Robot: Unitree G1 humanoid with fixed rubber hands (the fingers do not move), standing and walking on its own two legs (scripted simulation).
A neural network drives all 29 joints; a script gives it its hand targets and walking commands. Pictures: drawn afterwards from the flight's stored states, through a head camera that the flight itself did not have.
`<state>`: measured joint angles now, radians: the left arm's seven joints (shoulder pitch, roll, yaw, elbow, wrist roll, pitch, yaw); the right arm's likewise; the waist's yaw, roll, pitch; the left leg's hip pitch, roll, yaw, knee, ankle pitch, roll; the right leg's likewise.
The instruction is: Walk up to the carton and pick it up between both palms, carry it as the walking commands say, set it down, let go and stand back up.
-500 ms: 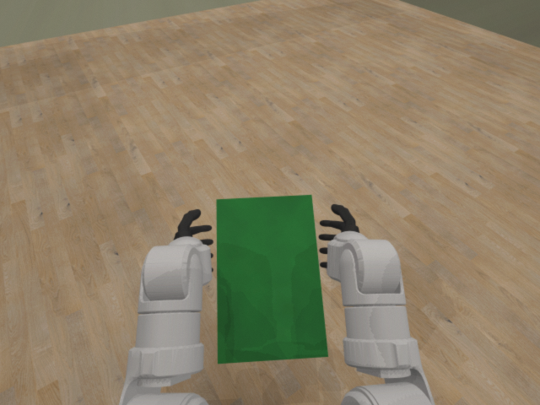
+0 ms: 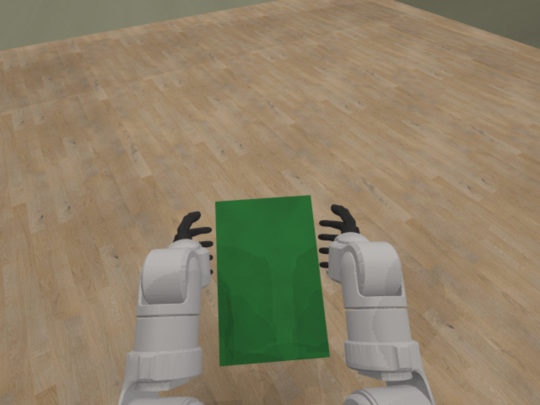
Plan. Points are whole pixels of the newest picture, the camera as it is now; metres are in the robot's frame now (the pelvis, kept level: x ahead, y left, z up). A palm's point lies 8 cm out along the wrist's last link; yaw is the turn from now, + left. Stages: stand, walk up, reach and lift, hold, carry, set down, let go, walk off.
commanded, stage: carry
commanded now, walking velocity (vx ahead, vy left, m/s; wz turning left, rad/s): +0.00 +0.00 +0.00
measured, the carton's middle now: (268, 277) +0.34 +0.00 -0.02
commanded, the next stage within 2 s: hold in 0.02 s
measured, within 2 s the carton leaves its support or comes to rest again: neither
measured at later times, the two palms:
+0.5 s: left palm (166, 283) +0.28 +0.15 +0.06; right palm (336, 289) +0.26 -0.09 +0.07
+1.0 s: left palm (172, 295) +0.29 +0.15 +0.01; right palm (329, 300) +0.27 -0.09 +0.02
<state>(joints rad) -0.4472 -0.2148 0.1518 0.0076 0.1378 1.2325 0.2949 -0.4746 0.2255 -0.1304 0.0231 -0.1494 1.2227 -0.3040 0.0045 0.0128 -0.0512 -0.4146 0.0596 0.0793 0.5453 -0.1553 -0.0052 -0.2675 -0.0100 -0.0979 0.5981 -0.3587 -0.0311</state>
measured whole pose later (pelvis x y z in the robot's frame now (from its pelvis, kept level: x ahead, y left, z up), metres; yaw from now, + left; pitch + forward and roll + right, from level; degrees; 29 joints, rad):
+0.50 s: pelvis -0.03 +0.05 +0.00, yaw -10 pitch -10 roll -1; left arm -0.44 -0.21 0.32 0.45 0.33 0.79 0.16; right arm -0.50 0.23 -0.27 0.61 -0.34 0.69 -0.08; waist 0.06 -0.03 0.00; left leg -0.18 0.01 -0.05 0.51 -0.15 -0.02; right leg -0.08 0.03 0.10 0.53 -0.27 0.00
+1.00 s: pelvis -0.05 +0.07 -0.01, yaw -10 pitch -8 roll +0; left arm -0.58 -0.26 0.49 0.65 0.41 0.52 0.18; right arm -0.66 0.18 -0.49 0.84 -0.46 0.43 -0.01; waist 0.06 -0.02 0.13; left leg -0.31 -0.04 -0.03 0.59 -0.15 0.01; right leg -0.25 0.02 0.15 0.68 -0.31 -0.04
